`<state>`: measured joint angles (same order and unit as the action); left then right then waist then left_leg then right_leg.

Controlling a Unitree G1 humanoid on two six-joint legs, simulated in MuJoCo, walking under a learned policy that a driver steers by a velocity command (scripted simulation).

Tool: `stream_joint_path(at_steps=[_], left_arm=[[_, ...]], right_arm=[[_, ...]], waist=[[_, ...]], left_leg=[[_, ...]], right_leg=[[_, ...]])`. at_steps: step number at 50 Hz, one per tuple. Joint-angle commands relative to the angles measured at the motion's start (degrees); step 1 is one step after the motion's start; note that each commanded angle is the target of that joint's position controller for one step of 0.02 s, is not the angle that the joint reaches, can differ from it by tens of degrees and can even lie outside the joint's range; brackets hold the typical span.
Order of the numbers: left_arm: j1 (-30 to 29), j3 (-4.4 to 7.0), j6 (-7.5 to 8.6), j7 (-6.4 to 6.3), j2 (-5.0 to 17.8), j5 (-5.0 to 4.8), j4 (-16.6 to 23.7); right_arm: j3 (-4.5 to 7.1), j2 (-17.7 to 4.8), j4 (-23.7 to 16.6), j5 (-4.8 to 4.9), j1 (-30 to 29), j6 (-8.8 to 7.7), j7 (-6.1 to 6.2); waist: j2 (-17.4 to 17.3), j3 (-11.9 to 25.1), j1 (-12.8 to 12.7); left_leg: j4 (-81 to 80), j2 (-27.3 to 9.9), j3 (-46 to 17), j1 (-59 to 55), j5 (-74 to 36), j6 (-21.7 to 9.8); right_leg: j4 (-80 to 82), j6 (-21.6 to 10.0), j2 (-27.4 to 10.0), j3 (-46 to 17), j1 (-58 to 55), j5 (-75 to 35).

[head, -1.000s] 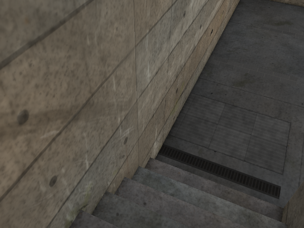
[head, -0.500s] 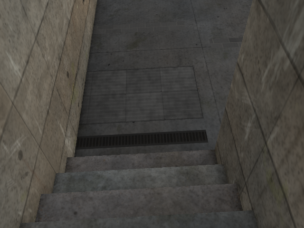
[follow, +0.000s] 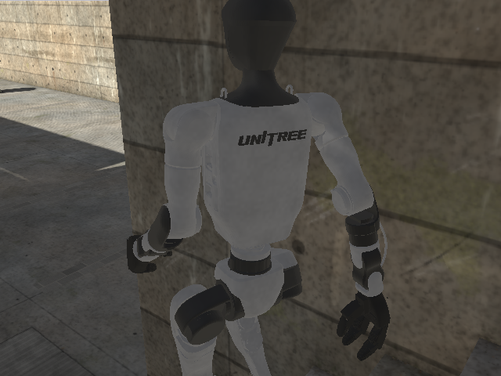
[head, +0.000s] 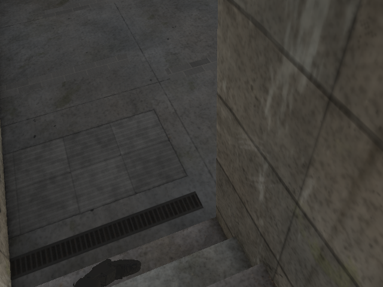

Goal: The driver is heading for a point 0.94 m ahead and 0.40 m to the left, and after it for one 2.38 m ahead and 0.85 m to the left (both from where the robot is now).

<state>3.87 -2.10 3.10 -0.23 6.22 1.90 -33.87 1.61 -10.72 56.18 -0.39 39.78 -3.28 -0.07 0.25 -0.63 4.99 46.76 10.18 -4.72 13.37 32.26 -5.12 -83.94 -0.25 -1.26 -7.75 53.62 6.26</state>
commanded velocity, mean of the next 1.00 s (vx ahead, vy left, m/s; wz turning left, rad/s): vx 1.00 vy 0.00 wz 0.85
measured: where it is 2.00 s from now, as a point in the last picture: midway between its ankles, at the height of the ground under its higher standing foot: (97, 266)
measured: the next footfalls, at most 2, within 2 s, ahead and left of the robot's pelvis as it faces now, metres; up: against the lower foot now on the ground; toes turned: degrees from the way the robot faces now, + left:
right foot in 0.22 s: +0.29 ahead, -0.17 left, -0.19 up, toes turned +19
left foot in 0.62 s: +0.45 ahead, +0.12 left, -0.38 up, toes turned +31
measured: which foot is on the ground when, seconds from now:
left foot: down 0.00-0.22, up 0.24-0.60, down 0.62-0.92, up 0.94-1.00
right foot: up 0.00-0.20, down 0.22-0.60, up 0.62-0.90, down 0.92-1.00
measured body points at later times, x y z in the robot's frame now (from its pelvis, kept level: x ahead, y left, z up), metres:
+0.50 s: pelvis +0.35 -0.01 -0.23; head +0.34 -0.02 +0.22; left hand +0.11 +0.18 -0.35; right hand +0.58 -0.21 -0.34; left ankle +0.47 +0.21 -0.86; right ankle +0.26 -0.19 -0.88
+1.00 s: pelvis +0.67 +0.14 -0.55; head +0.65 +0.15 -0.10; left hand +0.51 +0.38 -0.65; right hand +0.97 +0.12 -0.64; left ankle +0.49 +0.16 -0.94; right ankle +0.76 +0.04 -1.26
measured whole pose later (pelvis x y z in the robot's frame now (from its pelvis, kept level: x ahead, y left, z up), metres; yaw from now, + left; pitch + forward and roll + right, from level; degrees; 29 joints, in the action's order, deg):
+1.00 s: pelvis +0.67 +0.14 -0.55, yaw +56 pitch +1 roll +0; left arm 15.7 4.3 3.9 1.9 14.1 1.1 -37.3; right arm 3.1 -14.3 38.4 3.7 15.0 -1.1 2.6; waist 2.4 2.2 -5.4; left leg 127.6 15.4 -12.1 42.4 46.9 -4.1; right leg -42.3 1.2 -0.7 -1.5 18.1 26.8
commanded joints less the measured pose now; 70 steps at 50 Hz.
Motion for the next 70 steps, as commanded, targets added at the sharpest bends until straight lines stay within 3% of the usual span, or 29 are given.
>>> stream_joint_path(at_steps=[1,3,7,10,11,13,16,20,26,29,30,31,32,33,35,36,38,42,45,46,48,52,55,59,62,64,66,68,70], left_arm=[[4.13,3.83,1.51,-0.22,10.64,1.03,2.57],[-9.50,3.94,2.84,1.12,12.05,1.73,6.27],[-6.96,2.42,2.07,2.57,5.24,-0.40,8.52],[26.78,8.67,2.08,1.93,17.83,-2.09,-4.13],[35.22,9.28,2.42,0.87,16.38,-0.93,-6.49],[36.77,7.25,2.37,1.98,17.16,-0.10,-9.45],[29.13,7.43,1.57,2.99,14.04,-2.98,-14.14],[15.72,5.55,3.14,-2.91,9.27,-3.08,-17.53],[18.92,6.05,6.20,-5.12,12.19,-2.79,-18.24],[13.87,8.45,4.76,-2.00,18.99,-3.14,-17.91],[4.94,9.68,5.22,-1.16,22.44,-4.40,-16.32],[-0.62,9.36,5.44,-1.24,18.13,-4.80,-15.30],[4.53,7.93,6.42,-2.70,11.39,-1.86,-12.00],[16.14,7.18,7.08,-2.42,9.13,-1.11,-10.15],[16.99,7.71,5.73,-3.74,10.15,-0.48,-9.12],[17.88,7.33,4.62,-3.72,8.10,-2.29,-6.48],[19.31,7.06,3.78,-2.64,9.58,-3.28,-6.39],[3.47,7.52,0.77,-0.92,8.54,-1.83,3.18],[30.31,11.01,-0.34,1.29,14.23,-0.81,-2.04],[40.99,10.72,-1.33,0.69,13.67,-0.57,-6.32],[32.31,7.64,0.19,2.46,15.29,-0.11,-6.31],[19.44,6.25,0.78,2.28,13.23,-2.80,-10.19],[9.64,4.62,2.20,-0.68,13.85,-1.53,-9.15],[16.00,6.75,2.38,-0.91,21.94,-2.00,-14.65],[29.69,6.34,0.90,0.70,18.26,-1.39,-19.77],[25.50,5.70,-0.39,1.30,14.98,-1.08,-18.20],[34.17,1.40,0.22,3.51,2.96,-2.51,-18.49],[16.82,5.70,0.19,1.18,15.31,-4.37,-12.25],[14.33,6.04,-2.32,-0.13,13.49,-2.55,-10.56]], right_arm=[[2.05,-11.19,-9.57,1.75,-14.96,-2.65,2.38],[0.49,-5.79,-8.62,4.50,-9.91,-2.12,3.37],[0.93,-4.89,-5.49,2.24,-3.99,2.64,3.46],[2.23,-6.84,-6.02,3.62,-15.56,0.79,1.22],[1.65,-4.13,-4.44,5.81,-11.27,-0.08,1.20],[0.86,0.26,-5.58,3.76,-0.78,-1.06,0.70],[2.66,-4.44,-10.03,3.94,-8.24,1.18,3.09],[0.68,-0.58,-14.31,2.43,-14.98,3.61,3.71],[2.06,-5.16,-15.75,2.43,-22.44,2.15,-3.13],[4.97,-11.45,-9.78,2.95,-4.50,4.30,-1.13],[6.70,-14.60,-7.16,1.92,11.10,4.50,-0.32],[5.08,-11.32,-4.41,0.55,19.29,3.98,-0.86],[2.30,-7.64,-5.27,0.56,8.22,2.07,-1.00],[1.38,-6.39,-8.82,1.62,-0.31,0.00,-0.97],[1.62,-4.80,-12.63,1.53,-12.30,-0.83,-1.48],[2.92,-9.54,-16.97,0.86,-22.28,-0.46,-0.44],[3.37,-10.85,-20.65,-1.29,-28.18,-0.56,1.79],[2.40,-7.09,-17.66,4.89,-19.88,1.32,4.80],[1.66,-7.90,-20.28,3.58,-33.77,1.70,3.65],[0.91,-4.75,-21.01,2.34,-34.27,1.91,2.85],[-1.26,3.78,-24.14,4.08,-15.53,0.35,1.66],[-0.40,-1.50,-30.71,6.33,-30.04,3.26,3.17],[-0.08,-5.28,-33.68,4.26,-32.38,2.89,2.27],[2.20,-7.16,-32.01,2.58,-29.88,1.15,-0.64],[0.30,-6.05,-37.49,3.77,-44.43,1.76,-2.41],[2.10,-10.22,-30.63,3.25,-28.75,0.24,-3.02],[3.66,-11.71,-21.89,2.07,-12.57,-0.36,-4.17],[3.87,-10.64,-18.38,0.65,-11.64,-0.83,-3.77],[3.17,-6.56,-17.56,-0.20,-18.78,-1.48,-3.50]], waist=[[-3.88,-1.51,-8.16],[-1.81,-3.48,-0.50],[-6.16,-3.29,6.37],[-10.24,6.82,-13.59],[-4.26,3.51,-16.87],[19.40,7.51,-9.18],[6.98,-0.49,-4.34],[5.74,-12.59,0.66],[4.88,-6.04,0.11],[5.69,0.69,7.89],[3.13,1.21,18.50],[-12.43,-4.11,22.88],[-31.20,-13.11,12.03],[-28.57,-5.16,-0.11],[10.74,-0.37,-7.39],[7.07,-1.73,-14.90],[5.40,2.01,-15.88],[3.78,1.29,-7.79],[-8.90,11.06,-24.72],[0.41,8.07,-28.24],[34.48,12.35,-12.30],[-5.96,-11.34,-3.10],[-3.39,-17.71,0.11],[0.14,-4.27,-3.02],[2.27,-9.46,-10.60],[7.30,-0.31,-4.07],[-19.83,19.93,-1.57],[-8.76,5.47,1.94],[1.58,-0.18,-2.51]], left_leg=[[-9.81,-14.32,-31.16,13.81,-29.26,-11.39],[-3.23,-8.16,-25.26,3.54,-17.86,-9.74],[2.89,-2.85,-25.14,5.18,-16.86,-9.20],[35.85,-0.20,-24.43,10.38,-30.38,-4.88],[53.23,3.00,-17.97,17.38,-17.15,-0.89],[76.93,1.44,-17.44,49.68,15.77,1.85],[60.82,-9.53,-7.95,47.94,-8.05,1.08],[28.61,-15.08,-9.24,39.74,-36.52,2.33],[4.57,-8.16,6.25,1.57,-78.26,2.09],[13.36,-3.85,17.24,-12.58,-49.74,-1.40],[7.66,-6.62,14.96,-28.13,-46.41,-7.24],[-15.36,-13.44,4.87,-30.36,-50.69,-12.87],[-13.64,-11.03,0.88,-21.19,-71.84,-9.00],[-2.18,-11.64,-14.58,-23.42,-74.30,-12.10],[-5.74,-12.54,-19.02,-2.30,-52.06,-9.23],[-5.42,-15.55,-25.03,16.99,-55.19,-13.32],[-0.08,-19.69,-34.15,35.02,-52.31,-16.87],[9.97,-4.58,-18.95,33.00,-22.59,-7.91],[36.51,0.59,-16.35,29.22,-35.59,-3.36],[61.18,5.97,-10.77,37.44,-18.58,0.34],[97.28,5.80,-15.54,66.62,23.23,1.12],[81.52,-11.64,-7.69,65.34,-4.63,1.95],[46.19,-12.05,-8.37,51.17,-24.30,3.23],[27.00,-14.49,-3.93,28.76,-41.96,3.51],[15.04,-14.18,5.33,43.80,-19.35,0.37],[-5.52,-13.69,3.53,15.96,-35.03,-0.42],[-11.87,-29.67,-25.23,-28.63,-16.20,-11.73],[-13.42,-28.44,-26.82,-9.87,-8.37,-7.86],[-5.35,-29.30,-20.96,3.15,-0.90,-6.77]], right_leg=[[17.36,0.51,-3.81,-5.47,-13.37,-26.75],[42.81,-0.18,-1.26,-3.52,-9.06,-35.53],[61.11,2.17,2.08,-0.47,-30.30,-32.83],[55.72,1.80,-4.06,-2.01,-58.90,-36.08],[69.03,0.45,-8.48,-4.76,-64.73,-29.53],[38.66,-6.62,-21.41,-12.90,-84.04,-63.16],[51.71,-14.29,-22.53,-21.31,-52.70,-6.17],[51.58,-5.04,-13.28,-4.91,-24.47,-1.48],[36.47,-2.01,-7.82,16.74,-7.89,16.28],[10.44,0.25,-11.79,18.55,-17.03,-28.18],[-16.09,1.42,-11.06,17.79,-6.77,-36.87],[-47.47,3.02,-0.65,17.81,2.09,13.00],[-54.01,-0.11,3.02,13.26,10.27,40.18],[-36.45,-1.07,-0.09,2.25,14.82,33.35],[-17.32,-3.62,-2.59,3.26,3.96,14.98],[0.13,0.61,-2.39,3.01,-4.55,13.29],[6.69,4.03,-1.94,1.47,-25.20,-10.44],[52.85,2.27,2.30,1.94,-42.90,-26.63],[54.94,-1.56,-2.82,2.38,-68.39,-31.77],[58.85,-2.29,-6.91,3.95,-75.38,-27.18],[31.44,-7.39,-17.76,-12.01,-90.86,-72.10],[57.27,-13.46,-24.75,-26.36,-41.89,-4.02],[58.57,-6.11,-10.04,-7.59,-18.80,8.14],[56.43,-10.59,-12.09,-2.84,-31.13,-9.55],[49.19,-11.04,-12.23,-0.70,-57.40,-33.78],[30.53,-6.74,-6.00,1.28,-52.58,-29.21],[-4.91,-0.97,2.85,0.23,-13.03,17.97],[-2.98,-0.56,2.06,-5.68,-5.58,18.59],[7.49,-3.24,0.20,-3.99,-5.70,11.24]])
Over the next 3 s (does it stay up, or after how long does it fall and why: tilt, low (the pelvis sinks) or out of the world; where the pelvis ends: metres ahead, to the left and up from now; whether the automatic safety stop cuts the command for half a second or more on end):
stays up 1.29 0.66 -0.91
